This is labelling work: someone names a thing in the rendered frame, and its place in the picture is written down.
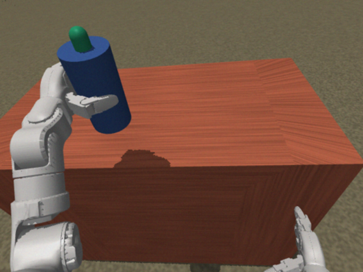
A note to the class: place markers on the bottle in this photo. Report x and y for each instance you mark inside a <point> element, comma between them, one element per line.
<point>90,66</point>

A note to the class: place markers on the left robot arm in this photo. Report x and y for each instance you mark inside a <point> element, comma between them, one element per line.
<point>40,195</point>

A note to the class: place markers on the left robot hand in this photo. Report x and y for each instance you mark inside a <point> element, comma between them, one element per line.
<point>55,83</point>

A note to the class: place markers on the right robot hand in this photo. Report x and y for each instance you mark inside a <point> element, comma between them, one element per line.
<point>308,244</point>

